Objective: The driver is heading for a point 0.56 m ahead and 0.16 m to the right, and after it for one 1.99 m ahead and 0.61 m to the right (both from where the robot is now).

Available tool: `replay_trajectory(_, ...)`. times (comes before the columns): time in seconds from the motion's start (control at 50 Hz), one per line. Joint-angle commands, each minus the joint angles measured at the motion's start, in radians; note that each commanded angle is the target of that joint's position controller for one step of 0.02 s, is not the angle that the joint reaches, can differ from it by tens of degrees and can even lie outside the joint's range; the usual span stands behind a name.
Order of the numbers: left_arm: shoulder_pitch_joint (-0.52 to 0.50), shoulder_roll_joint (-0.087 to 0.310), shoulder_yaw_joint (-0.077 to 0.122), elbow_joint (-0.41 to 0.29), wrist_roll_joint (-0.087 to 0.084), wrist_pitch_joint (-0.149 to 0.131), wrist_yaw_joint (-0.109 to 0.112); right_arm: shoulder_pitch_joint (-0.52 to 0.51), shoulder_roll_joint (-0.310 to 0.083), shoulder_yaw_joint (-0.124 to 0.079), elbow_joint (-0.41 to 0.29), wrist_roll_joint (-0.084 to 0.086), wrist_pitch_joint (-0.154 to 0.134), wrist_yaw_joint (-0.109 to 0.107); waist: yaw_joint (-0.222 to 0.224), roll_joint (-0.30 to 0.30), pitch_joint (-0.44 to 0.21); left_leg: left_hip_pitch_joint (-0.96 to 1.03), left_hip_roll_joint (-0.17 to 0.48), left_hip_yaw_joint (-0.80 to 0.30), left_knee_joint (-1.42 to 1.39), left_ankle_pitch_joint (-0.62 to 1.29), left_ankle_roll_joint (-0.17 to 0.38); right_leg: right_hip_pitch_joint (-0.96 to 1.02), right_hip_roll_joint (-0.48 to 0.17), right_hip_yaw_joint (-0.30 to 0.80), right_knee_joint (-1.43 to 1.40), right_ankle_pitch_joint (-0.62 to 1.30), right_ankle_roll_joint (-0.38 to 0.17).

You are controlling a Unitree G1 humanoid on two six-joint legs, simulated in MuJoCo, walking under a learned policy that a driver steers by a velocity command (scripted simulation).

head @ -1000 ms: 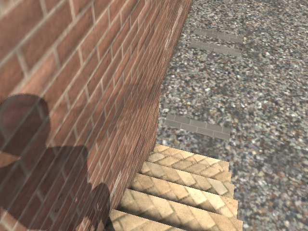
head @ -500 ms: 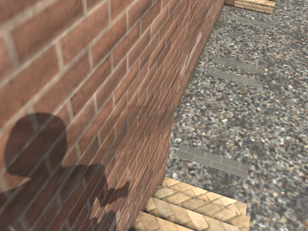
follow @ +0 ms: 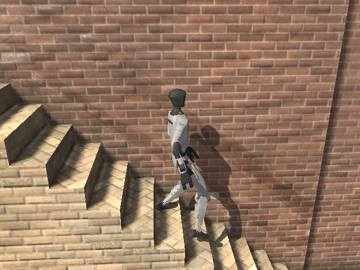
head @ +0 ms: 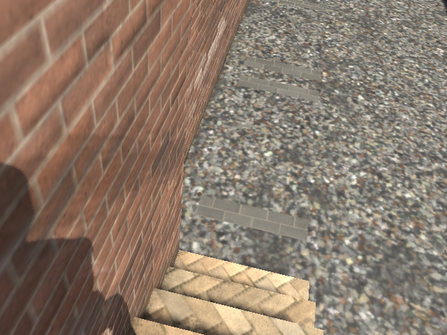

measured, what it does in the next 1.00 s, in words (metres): goes down: right foot 0.20 m lower, then left foot 0.19 m lower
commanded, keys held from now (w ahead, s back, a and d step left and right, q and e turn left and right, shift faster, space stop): w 0.32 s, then no key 0.68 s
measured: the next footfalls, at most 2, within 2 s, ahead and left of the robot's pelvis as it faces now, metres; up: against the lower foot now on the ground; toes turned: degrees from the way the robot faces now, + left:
right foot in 0.06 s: +0.09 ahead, -0.16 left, -0.20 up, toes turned +1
left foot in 0.66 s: +0.41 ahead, +0.03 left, -0.39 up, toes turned +0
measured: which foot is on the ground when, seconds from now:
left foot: down 0.00-0.06, up 0.08-0.64, down 0.66-1.00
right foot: up 0.00-0.04, down 0.06-0.66, up 0.68-0.94, down 0.96-1.00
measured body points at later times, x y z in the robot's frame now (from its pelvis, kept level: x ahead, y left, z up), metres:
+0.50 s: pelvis +0.20 -0.09 -0.13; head +0.18 -0.10 +0.31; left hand +0.11 +0.13 -0.28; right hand +0.33 -0.31 -0.26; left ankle +0.44 +0.08 -0.80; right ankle +0.05 -0.17 -0.83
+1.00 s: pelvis +0.36 -0.11 -0.30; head +0.35 -0.07 +0.15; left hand +0.47 +0.10 -0.45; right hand +0.38 -0.32 -0.44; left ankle +0.37 +0.03 -1.02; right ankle +0.32 -0.31 -1.00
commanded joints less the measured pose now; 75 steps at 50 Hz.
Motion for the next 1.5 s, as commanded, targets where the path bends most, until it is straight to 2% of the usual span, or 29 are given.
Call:
replay_trajectory(0.02, 0.24, 0.066, 0.033, 0.084, 0.011, -0.012, 0.023, -0.006, -0.183, -0.046, -0.014, -0.012, 0.018, 0.004, 0.122, 0.223, 0.111, -0.163, 0.014, -0.072, -0.072, 0.306, 0.159, 0.241, -0.048, -0.06, -0.331, -0.053, -0.079)
replay_trajectory(0.04, 0.383, 0.08, 0.05, 0.138, 0.027, -0.024, 0.043, 0.037, -0.129, -0.036, 0.048, -0.037, 0.029, -0.009, 0.174, 0.125, 0.08, -0.161, -0.017, -0.038, 0.143, 0.426, 0.14, 0.376, -0.044, -0.12, -0.413, 0.003, -0.082)
replay_trajectory(0.06, 0.51, 0.114, 0.059, 0.184, 0.036, -0.042, 0.05, 0.089, -0.101, -0.036, 0.083, -0.049, 0.015, 0.005, 0.221, -0.048, 0.021, -0.3, -0.126, 0.003, 0.617, 0.052, 0.08, 0.559, -0.132, -0.01, -0.437, 0.177, -0.148)
replay_trajectory(0.08, 0.572, 0.162, 0.031, 0.226, 0.069, -0.063, 0.03, 0.102, -0.006, -0.022, 0.086, -0.066, -0.016, 0.042, 0.192, -0.275, 0.038, -0.735, -0.217, 0.014, 1.071, -0.228, 0.072, 0.734, -0.131, -0.079, 0.095, 0.874, -0.109)
replay_trajectory(0.1, 0.63, 0.241, 0.062, 0.29, 0.027, -0.067, 0.008, 0.168, -0.026, -0.015, 0.047, -0.001, -0.061, 0.055, 0.165, -0.338, -0.068, -0.903, -0.207, 0.002, 1.219, -0.108, 0.067, 0.814, -0.198, 0.06, 0.168, 1.028, -0.154)
replay_trajectory(0.12, 0.635, 0.311, 0.092, 0.335, -0.007, -0.06, -0.014, 0.11, -0.021, -0.004, -0.02, 0.071, -0.091, 0.048, 0.158, -0.274, -0.145, -0.987, -0.178, 0.054, 1.183, 0.03, 0.076, 0.765, -0.333, 0.413, -0.037, 0.329, -0.341)
replay_trajectory(0.16, 0.363, 0.021, -0.001, 0.287, 0.048, -0.053, 0.004, -0.124, -0.104, -0.007, -0.03, 0.053, -0.056, 0.005, 0.123, 0.068, 0.038, -0.926, -0.054, 0.049, 0.969, 0.327, 0.121, 0.411, -0.261, 0.357, -0.189, -0.255, -0.287)
replay_trajectory(0.18, 0.243, 0.051, -0.009, 0.274, 0.052, -0.063, 0.014, -0.077, -0.089, -0.001, -0.038, 0.023, -0.036, 0.007, 0.044, 0.003, 0.031, -0.784, -0.039, 0.027, 0.916, 0.302, 0.114, 0.234, -0.288, 0.398, -0.163, -0.17, -0.33)
replay_trajectory(0.22, 0.226, -0.063, -0.063, 0.282, 0.09, -0.091, 0.015, 0.009, -0.112, -0.013, -0.027, 0.005, -0.032, 0.038, -0.018, 0.058, 0.024, -0.797, -0.057, -0.062, 0.721, 0.493, 0.12, 0.176, -0.24, 0.268, -0.014, 0.041, -0.273)
replay_trajectory(0.28, 0.249, 0.015, -0.065, 0.277, 0.089, -0.086, 0.084, -0.099, -0.09, 0.005, -0.072, -0.038, -0.021, 0.065, 0.008, 0.071, 0.032, -0.56, -0.068, -0.017, 0.16, 0.847, 0.081, 0.035, -0.165, 0.178, -0.132, -0.084, -0.228)
replay_trajectory(0.32, 0.309, 0.093, -0.047, 0.291, 0.078, -0.085, 0.1, -0.049, -0.079, 0.015, -0.044, -0.022, -0.01, 0.088, 0.015, 0.013, -0.005, -0.475, -0.075, -0.012, 0.115, 0.966, 0.093, 0.088, -0.147, 0.187, -0.103, -0.075, -0.226)
replay_trajectory(0.36, 0.474, 0.06, -0.048, 0.34, 0.056, -0.11, 0.121, -0.211, -0.151, -0.013, -0.102, 0.021, -0.024, 0.113, 0.097, 0.048, 0.117, -0.809, -0.111, -0.15, -0.123, 1.026, 0.122, 0.378, -0.187, 0.259, -0.048, 0.058, -0.163)
replay_trajectory(0.4, 0.626, 0.008, -0.055, 0.387, 0.051, -0.112, 0.15, -0.347, -0.103, 0.002, -0.132, 0.012, -0.043, 0.146, 0.182, -0.018, 0.141, -0.94, -0.125, -0.135, -0.235, 1.011, 0.139, 0.542, -0.185, 0.257, -0.006, 0.086, -0.116)
replay_trajectory(0.44, 0.5, -0.021, -0.078, 0.33, 0.061, -0.101, 0.182, -0.476, -0.08, 0.026, -0.181, -0.033, -0.058, 0.197, 0.181, 0.039, 0.184, -0.549, -0.123, 0.012, -0.569, 1.343, 0.128, 0.207, -0.073, 0.078, -0.04, -0.136, -0.081)
replay_trajectory(0.48, 0.419, -0.008, -0.079, 0.329, 0.047, -0.089, 0.173, -0.392, -0.054, 0.022, -0.141, -0.047, -0.044, 0.217, 0.163, 0.021, 0.144, -0.084, -0.16, 0.056, -0.557, 1.516, 0.098, -0.116, -0.004, 0.022, -0.055, -0.331, -0.119)
replay_trajectory(0.56, 0.405, -0.008, -0.059, 0.35, 0.015, -0.084, 0.17, -0.319, -0.16, 0.002, -0.13, -0.02, -0.028, 0.186, 0.207, 0.047, 0.19, -0.073, -0.136, 0.032, -0.786, 1.419, 0.048, 0.092, 0.054, 0.013, 0.198, -0.366, -0.117)
replay_trajectory(0.62, 0.278, 0.017, -0.046, 0.326, 0.023, -0.071, 0.143, 0.077, -0.216, -0.038, 0.019, 0.016, -0.046, 0.166, 0.044, 0.006, 0.048, 0.148, -0.055, 0.02, -1.002, 1.556, 0.047, 0.244, 0.067, 0.085, 0.629, -0.144, -0.129)
replay_trajectory(0.64, 0.241, 0.022, -0.041, 0.323, 0.014, -0.076, 0.118, 0.231, -0.232, -0.052, 0.073, 0.022, -0.05, 0.161, -0.025, 0.066, 0.008, 0.333, -0.041, 0.08, -1.03, 1.61, 0.053, 0.152, 0.092, 0.053, 0.844, -0.103, -0.092)
replay_trajectory(0.68, 0.46, -0.118, -0.039, 0.352, -0.016, -0.068, 0.073, 0.297, -0.175, -0.004, 0.149, -0.04, -0.031, 0.159, 0.042, 0.457, -0.082, 0.827, 0.15, -0.051, -0.599, 2.391, 0.246, -0.391, 0.294, 0.027, 1.484, -1.294, 0.004)
replay_trajectory(0.72, 0.406, -0.075, -0.051, 0.261, -0.039, -0.051, 0.06, 0.106, -0.129, 0.032, 0.1, -0.004, 0.009, 0.159, 0.103, 0.178, -0.212, 0.705, 0.268, -0.185, -0.565, 1.998, 0.416, -0.458, 0.143, 0.165, 1.38, -1.096, 0.033)
replay_trajectory(0.76, 0.328, -0.051, -0.046, 0.17, -0.038, -0.012, 0.085, -0.163, -0.188, 0.031, 0.05, 0.009, 0.006, 0.138, 0.202, 0.099, -0.157, 0.3, 0.336, -0.328, -0.722, 1.461, 0.469, -0.28, 0.045, 0.209, 1.121, -0.746, 0.036)
replay_trajectory(0.8, 0.187, 0.004, -0.032, 0.119, -0.005, 0.037, 0.116, -0.173, -0.153, 0.057, 0.043, -0.024, -0.018, 0.097, 0.173, 0.058, -0.054, 0.02, 0.257, -0.255, -0.785, 1.337, 0.41, -0.114, 0.063, 0.243, 0.883, -0.475, 0.054)
replay_trajectory(0.86, 0.117, -0.141, -0.073, 0.074, 0.027, 0.051, 0.118, -0.132, -0.097, 0.081, 0.084, -0.019, -0.012, 0.08, 0.166, 0.221, -0.076, -0.006, 0.072, -0.052, -0.817, 1.11, 0.271, 0.168, 0.022, 0.056, 0.287, -0.37, 0.077)
replay_trajectory(0.9, 0.286, -0.113, -0.064, 0.146, 0.026, 0.05, 0.09, -0.213, -0.148, 0.074, 0.05, -0.034, -0.025, 0.098, 0.231, 0.326, -0.079, -0.224, 0.053, -0.024, -0.842, 0.961, 0.252, 0.459, 0.041, -0.035, 0.449, -0.246, 0.102)
replay_trajectory(0.94, 0.244, -0.079, -0.058, 0.125, 0.048, 0.044, 0.087, -0.242, -0.13, 0.073, 0.031, -0.001, -0.024, 0.092, 0.217, 0.294, 0.061, -0.242, 0.024, -0.011, -0.864, 0.78, 0.207, 0.376, 0.019, 0.003, 0.309, -0.382, 0.097)
replay_trajectory(0.98, 0.207, -0.085, -0.069, 0.113, 0.081, 0.037, 0.087, -0.194, -0.109, 0.068, 0.059, -0.001, -0.01, 0.091, 0.187, 0.246, 0.139, -0.107, -0.006, -0.03, -0.784, 0.823, 0.159, 0.284, -0.026, 0.053, 0.021, -0.359, 0.065)
replay_trajectory(1.02, 0.14, 0.007, -0.045, 0.099, 0.039, 0.041, 0.108, -0.056, -0.122, 0.049, 0.069, 0.021, -0.006, 0.097, 0.08, 0.082, 0.164, 0.066, -0.085, -0.009, -0.747, 0.974, 0.091, 0.225, -0.028, 0.063, -0.166, -0.068, 0.032)
replay_trajectory(1.16, 0.146, 0.02, -0.022, 0.145, 0.022, 0.036, 0.106, -0.185, -0.129, 0.044, 0.076, 0.02, 0.023, 0.109, 0.071, 0.054, 0.002, 0.256, -0.094, 0.049, -0.797, 0.778, 0.045, 0.267, 0.016, 0.017, -0.267, -0.104, -0.033)
replay_trajectory(1.5, 0.197, 0.068, -0.033, 0.19, 0.02, 0.021, 0.088, -0.21, -0.205, 0.082, 0.112, 0.003, 0.016, 0.111, 0.087, 0.074, 0.035, 0.217, -0.058, 0.073, -0.844, 0.812, 0.008, 0.305, 0.024, 0.024, -0.318, -0.087, -0.071)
